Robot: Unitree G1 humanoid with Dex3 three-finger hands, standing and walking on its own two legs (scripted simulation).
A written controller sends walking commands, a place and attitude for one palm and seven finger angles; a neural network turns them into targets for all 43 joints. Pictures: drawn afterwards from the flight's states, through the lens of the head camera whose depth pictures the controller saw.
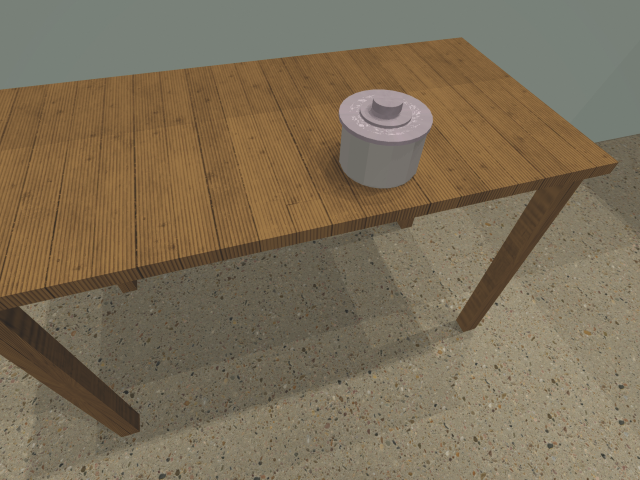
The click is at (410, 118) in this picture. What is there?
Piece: lid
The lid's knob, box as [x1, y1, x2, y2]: [372, 91, 403, 115]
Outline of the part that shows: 373,96 372,107 375,111 386,115 396,114 400,111 403,100 402,97 397,93 390,91 381,91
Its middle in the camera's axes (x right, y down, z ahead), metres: +0.11 -0.23 +0.66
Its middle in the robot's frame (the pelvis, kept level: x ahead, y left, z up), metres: +0.68 -0.07 +0.12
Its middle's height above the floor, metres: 0.90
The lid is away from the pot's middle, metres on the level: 0.00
